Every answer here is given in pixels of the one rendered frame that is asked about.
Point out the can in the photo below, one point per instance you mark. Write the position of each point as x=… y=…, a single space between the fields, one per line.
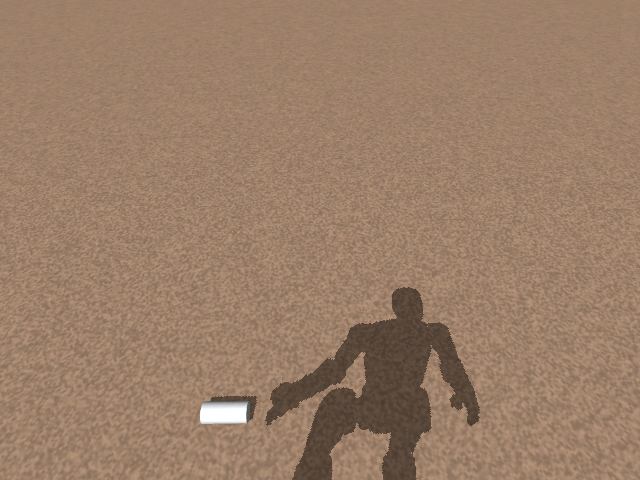
x=225 y=412

